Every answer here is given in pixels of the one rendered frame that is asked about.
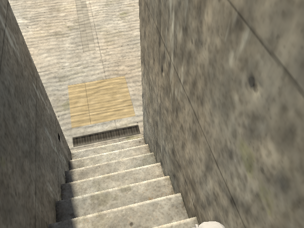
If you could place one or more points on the stairs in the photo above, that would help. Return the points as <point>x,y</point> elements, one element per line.
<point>119,185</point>

